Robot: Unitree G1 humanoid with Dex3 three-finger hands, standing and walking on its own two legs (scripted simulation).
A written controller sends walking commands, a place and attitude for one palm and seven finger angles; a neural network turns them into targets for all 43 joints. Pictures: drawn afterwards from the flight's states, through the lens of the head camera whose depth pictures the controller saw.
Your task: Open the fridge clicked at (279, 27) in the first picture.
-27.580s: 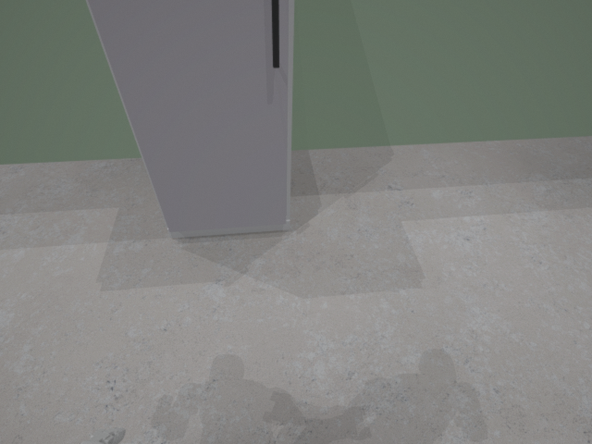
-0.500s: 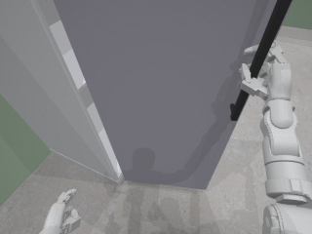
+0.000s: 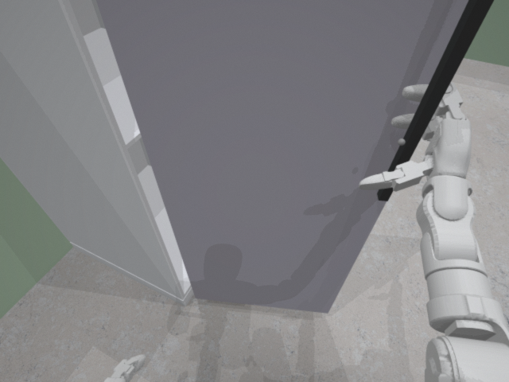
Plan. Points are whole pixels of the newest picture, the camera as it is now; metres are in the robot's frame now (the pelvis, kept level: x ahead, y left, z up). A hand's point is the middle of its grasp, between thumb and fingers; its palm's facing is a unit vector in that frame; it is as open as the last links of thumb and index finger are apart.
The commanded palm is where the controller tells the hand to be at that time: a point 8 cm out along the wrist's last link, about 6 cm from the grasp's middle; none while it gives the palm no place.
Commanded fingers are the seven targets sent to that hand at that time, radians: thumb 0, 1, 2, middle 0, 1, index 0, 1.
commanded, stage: loosen the grip on the handle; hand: right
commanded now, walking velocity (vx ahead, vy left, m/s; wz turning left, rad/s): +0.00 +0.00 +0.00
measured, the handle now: (435, 76) +0.46 -0.20 +0.27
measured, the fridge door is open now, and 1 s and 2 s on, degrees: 70 69 69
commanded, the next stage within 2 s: slip the hand off the handle in 0.02 s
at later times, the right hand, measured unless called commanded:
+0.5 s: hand (443, 154) +0.40 -0.23 +0.19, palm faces +0.29 +0.94 -0.17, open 14.7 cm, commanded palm +0.36 -0.26 +0.19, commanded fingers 0.00 0.55 -0.20 0.25 1.15 0.25 1.15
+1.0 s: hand (447, 179) +0.36 -0.22 +0.18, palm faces +0.21 +0.97 -0.13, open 14.7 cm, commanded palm +0.31 -0.27 +0.19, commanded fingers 0.00 0.55 -0.20 0.25 1.15 0.25 1.15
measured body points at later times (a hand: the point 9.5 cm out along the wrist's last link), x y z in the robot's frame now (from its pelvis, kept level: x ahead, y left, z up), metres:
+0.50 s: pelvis +0.04 +0.03 +0.00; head +0.05 +0.04 +0.45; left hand +0.18 +0.28 -0.10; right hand +0.38 -0.27 +0.20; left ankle +0.01 +0.14 -0.73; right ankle +0.04 -0.11 -0.73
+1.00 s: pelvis +0.02 +0.01 +0.00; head +0.03 +0.02 +0.45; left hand +0.17 +0.26 -0.10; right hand +0.34 -0.27 +0.19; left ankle +0.01 +0.14 -0.73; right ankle +0.04 -0.11 -0.73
